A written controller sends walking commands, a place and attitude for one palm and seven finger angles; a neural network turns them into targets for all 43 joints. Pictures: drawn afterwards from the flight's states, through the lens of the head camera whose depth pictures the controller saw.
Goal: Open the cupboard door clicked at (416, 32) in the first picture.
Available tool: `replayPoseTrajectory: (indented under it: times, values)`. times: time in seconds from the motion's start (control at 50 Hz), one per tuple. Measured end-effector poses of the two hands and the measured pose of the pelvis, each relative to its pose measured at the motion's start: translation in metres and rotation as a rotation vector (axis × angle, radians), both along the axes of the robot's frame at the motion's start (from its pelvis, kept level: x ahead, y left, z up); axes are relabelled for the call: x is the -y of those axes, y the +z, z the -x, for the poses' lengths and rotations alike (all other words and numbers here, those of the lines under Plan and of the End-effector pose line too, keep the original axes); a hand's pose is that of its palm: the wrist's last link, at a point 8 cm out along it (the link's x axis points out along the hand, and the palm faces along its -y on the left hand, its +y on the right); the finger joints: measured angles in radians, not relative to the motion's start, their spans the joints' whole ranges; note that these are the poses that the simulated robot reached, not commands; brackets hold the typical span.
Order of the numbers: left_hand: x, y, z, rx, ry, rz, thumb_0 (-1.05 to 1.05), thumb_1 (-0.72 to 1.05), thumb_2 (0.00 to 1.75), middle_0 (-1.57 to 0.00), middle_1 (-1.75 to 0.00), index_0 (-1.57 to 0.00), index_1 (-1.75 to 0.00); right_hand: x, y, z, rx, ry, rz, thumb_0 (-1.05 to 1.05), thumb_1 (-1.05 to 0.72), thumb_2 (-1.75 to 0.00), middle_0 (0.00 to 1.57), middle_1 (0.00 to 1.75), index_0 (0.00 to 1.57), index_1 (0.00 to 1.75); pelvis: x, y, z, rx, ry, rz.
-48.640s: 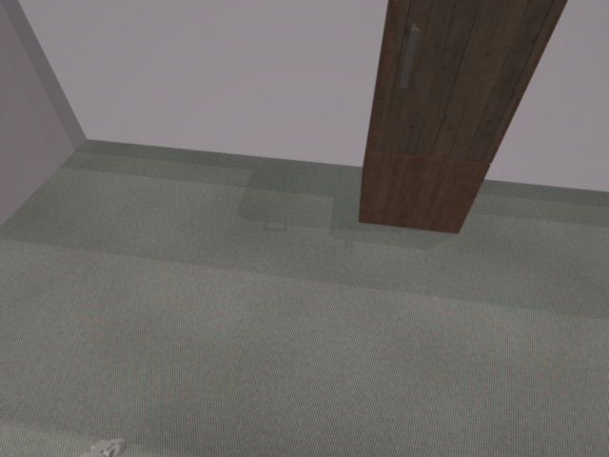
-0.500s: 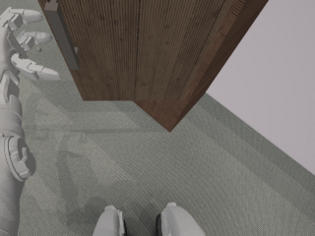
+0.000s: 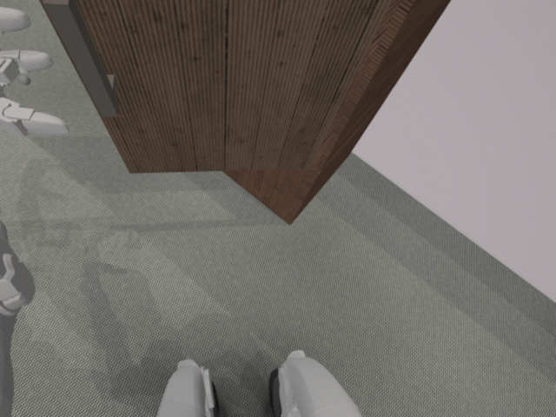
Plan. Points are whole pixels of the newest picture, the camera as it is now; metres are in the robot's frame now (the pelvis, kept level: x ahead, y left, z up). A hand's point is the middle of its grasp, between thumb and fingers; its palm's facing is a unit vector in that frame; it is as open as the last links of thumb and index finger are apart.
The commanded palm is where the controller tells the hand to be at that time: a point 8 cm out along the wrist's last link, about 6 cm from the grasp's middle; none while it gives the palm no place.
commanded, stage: slide the fingers in behind the handle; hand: left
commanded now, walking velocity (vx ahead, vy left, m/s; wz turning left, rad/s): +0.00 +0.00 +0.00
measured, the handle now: (90, 51) +0.57 +0.18 +0.09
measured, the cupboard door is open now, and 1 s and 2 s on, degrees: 45 44 43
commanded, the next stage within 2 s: close the thumb around the handle in 1.68 s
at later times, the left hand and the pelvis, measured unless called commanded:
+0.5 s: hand (49, 79) +0.53 +0.22 +0.08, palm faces +0.00 -1.00 +0.02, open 14.0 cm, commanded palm +0.52 +0.24 +0.08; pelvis +0.00 +0.01 +0.00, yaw +1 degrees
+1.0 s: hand (60, 83) +0.53 +0.21 +0.09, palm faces +0.05 -1.00 +0.01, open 14.6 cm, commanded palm +0.52 +0.21 +0.08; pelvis +0.00 -0.01 +0.00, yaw +3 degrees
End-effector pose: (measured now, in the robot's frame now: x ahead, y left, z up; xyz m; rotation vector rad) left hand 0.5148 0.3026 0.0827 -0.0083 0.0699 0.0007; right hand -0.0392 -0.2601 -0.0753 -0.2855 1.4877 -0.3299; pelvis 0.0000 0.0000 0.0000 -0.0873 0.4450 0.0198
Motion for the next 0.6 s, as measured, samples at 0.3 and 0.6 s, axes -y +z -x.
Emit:
replayPoseTrajectory:
  times: [0.3, 0.6]
  values:
    - [0.005, 0.006, 0.011, 0.026, -0.042, 0.009, -0.01, -0.5, 0.3, -0.3, -1.2, -0.3, -1.2, -0.008, -0.001, -0.027, 0.048, 0.052, -0.011, 0.0, -0.9, -0.9, 0.2, 0.3, 0.2, 0.3, -0.012, 0.004, -0.002, 0.023, 0.022, 0.009]
    - [0.029, 0.003, 0.003, 0.034, 0.013, -0.013, -0.01, -0.5, 0.3, -0.3, -1.21, -0.28, -1.21, -0.02, -0.013, -0.015, 0.039, 0.036, -0.068, 0.0, -0.9, -0.9, 0.2, 0.3, 0.2, 0.3, -0.011, 0.0, 0.003, 0.018, 0.016, 0.0]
